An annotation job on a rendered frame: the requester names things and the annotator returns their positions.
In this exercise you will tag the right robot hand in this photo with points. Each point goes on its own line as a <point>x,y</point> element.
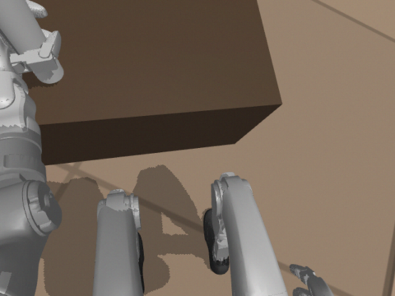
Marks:
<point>316,285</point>

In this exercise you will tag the right robot foot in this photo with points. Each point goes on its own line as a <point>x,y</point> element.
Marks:
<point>218,267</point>

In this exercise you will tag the left robot hand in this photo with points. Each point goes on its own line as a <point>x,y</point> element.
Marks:
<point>35,60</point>

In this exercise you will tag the left robot arm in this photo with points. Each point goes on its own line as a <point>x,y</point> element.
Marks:
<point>28,210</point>

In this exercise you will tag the can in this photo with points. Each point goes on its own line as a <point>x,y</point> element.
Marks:
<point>19,25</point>

